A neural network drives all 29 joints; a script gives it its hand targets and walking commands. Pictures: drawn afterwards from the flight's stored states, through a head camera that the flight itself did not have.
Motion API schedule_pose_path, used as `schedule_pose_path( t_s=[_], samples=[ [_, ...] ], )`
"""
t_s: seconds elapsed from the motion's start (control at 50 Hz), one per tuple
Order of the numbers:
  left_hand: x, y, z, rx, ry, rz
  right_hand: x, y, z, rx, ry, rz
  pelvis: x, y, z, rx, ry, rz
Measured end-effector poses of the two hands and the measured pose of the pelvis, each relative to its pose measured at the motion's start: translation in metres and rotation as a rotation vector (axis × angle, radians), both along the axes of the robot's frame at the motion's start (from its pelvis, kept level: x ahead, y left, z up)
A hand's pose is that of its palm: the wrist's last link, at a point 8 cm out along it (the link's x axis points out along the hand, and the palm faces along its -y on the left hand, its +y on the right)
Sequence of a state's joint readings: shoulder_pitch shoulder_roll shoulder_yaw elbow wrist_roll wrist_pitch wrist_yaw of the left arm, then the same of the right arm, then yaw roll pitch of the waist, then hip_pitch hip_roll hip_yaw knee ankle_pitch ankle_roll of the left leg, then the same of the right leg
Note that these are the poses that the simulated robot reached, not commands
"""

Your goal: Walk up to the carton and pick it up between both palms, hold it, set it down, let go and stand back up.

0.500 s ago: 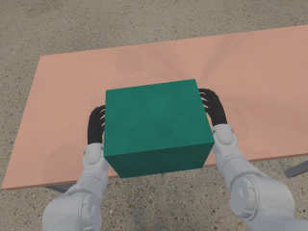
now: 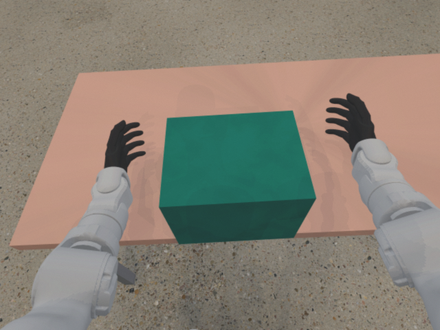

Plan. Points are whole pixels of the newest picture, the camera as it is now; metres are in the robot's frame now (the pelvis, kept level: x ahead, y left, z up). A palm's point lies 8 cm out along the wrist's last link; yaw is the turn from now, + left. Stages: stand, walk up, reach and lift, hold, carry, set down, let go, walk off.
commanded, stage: set down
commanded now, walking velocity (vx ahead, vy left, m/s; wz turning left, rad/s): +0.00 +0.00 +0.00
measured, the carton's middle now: (233, 180) +0.42 +0.05 -0.01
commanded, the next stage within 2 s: none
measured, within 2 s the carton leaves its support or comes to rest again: neither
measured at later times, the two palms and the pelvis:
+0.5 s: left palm (99, 133) +0.40 +0.27 +0.13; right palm (383, 108) +0.47 -0.18 +0.15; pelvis -0.01 -0.02 +0.02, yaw +2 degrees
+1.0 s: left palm (102, 186) +0.33 +0.26 +0.07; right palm (380, 177) +0.40 -0.19 +0.07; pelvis +0.00 -0.01 +0.03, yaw +3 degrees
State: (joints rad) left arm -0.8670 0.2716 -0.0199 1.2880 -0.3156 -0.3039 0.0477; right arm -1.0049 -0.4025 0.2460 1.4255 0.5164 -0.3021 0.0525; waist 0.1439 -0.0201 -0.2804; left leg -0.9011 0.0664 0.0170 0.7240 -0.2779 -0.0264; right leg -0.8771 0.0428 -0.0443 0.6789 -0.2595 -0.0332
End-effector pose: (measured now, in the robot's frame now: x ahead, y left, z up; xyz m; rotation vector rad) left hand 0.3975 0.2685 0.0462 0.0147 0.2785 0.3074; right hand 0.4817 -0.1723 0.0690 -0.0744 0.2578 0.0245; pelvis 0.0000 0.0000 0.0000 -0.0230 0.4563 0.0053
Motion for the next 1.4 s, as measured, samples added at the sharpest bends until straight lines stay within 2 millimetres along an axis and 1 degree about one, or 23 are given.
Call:
schedule_pose_path(
  t_s=[0.08, 0.18, 0.26, 0.38, 0.44, 0.5, 0.54, 0.58, 0.72, 0.8, 0.86, 0.98, 1.06, 1.22, 1.4],
  samples=[
    [-0.002, 0.003, 0.003, -0.001, -0.016, 0.0, 0.0, -0.001, 0.001, 0.021, -0.008, 0.017, -0.005, -0.004, -0.003, -0.001, 0.014, 0.007],
    [0.003, -0.001, 0.022, -0.005, -0.041, -0.019, -0.001, 0.004, 0.012, 0.051, -0.022, 0.034, -0.011, -0.008, -0.002, -0.001, 0.015, 0.013],
    [0.007, -0.006, 0.042, -0.008, -0.05, -0.027, -0.001, 0.006, 0.03, 0.059, -0.03, 0.034, -0.014, -0.012, 0.003, 0.005, -0.007, 0.016],
    [0.008, -0.006, 0.073, -0.009, -0.051, -0.02, -0.001, 0.002, 0.063, 0.052, -0.033, 0.023, -0.016, -0.016, 0.012, 0.016, -0.061, 0.019],
    [0.006, -0.004, 0.083, -0.006, -0.049, -0.016, -0.003, -0.001, 0.075, 0.044, -0.028, 0.017, -0.016, -0.018, 0.017, 0.021, -0.096, 0.022],
    [0.0, -0.001, 0.087, -0.001, -0.047, -0.015, -0.007, -0.003, 0.08, 0.034, -0.021, 0.014, -0.015, -0.019, 0.021, 0.024, -0.132, 0.027],
    [-0.005, 0.0, 0.085, 0.002, -0.045, -0.016, -0.012, -0.004, 0.078, 0.028, -0.014, 0.014, -0.013, -0.02, 0.024, 0.025, -0.155, 0.031],
    [-0.012, 0.002, 0.078, 0.005, -0.041, -0.017, -0.018, -0.004, 0.071, 0.024, -0.005, 0.015, -0.012, -0.021, 0.025, 0.026, -0.176, 0.036],
    [-0.041, 0.003, 0.038, -0.018, -0.021, -0.006, -0.048, -0.002, 0.026, 0.05, 0.032, 0.024, -0.007, -0.02, 0.026, 0.025, -0.195, 0.052],
    [-0.051, 0.002, 0.024, -0.028, -0.02, -0.002, -0.06, -0.001, 0.009, 0.073, 0.03, 0.021, -0.004, -0.019, 0.025, 0.021, -0.186, 0.055],
    [-0.055, 0.0, 0.022, -0.027, -0.027, -0.012, -0.067, -0.004, 0.005, 0.081, 0.014, 0.017, -0.002, -0.017, 0.026, 0.019, -0.193, 0.055],
    [-0.061, -0.004, 0.027, -0.021, -0.036, -0.03, -0.083, -0.015, 0.005, 0.073, -0.008, 0.012, 0.002, -0.014, 0.031, 0.023, -0.246, 0.049],
    [-0.069, -0.006, 0.025, -0.022, -0.034, -0.031, -0.096, -0.02, 0.003, 0.065, -0.008, 0.01, 0.006, -0.013, 0.033, 0.028, -0.287, 0.042],
    [-0.092, -0.01, 0.009, -0.032, -0.024, -0.019, -0.124, -0.021, -0.015, 0.061, 0.005, 0.011, 0.012, -0.009, 0.035, 0.03, -0.341, 0.035],
    [-0.12, -0.01, -0.009, -0.025, -0.015, -0.007, -0.151, -0.025, -0.032, 0.059, 0.008, 0.008, 0.014, -0.005, 0.033, 0.029, -0.372, 0.037]
  ],
)
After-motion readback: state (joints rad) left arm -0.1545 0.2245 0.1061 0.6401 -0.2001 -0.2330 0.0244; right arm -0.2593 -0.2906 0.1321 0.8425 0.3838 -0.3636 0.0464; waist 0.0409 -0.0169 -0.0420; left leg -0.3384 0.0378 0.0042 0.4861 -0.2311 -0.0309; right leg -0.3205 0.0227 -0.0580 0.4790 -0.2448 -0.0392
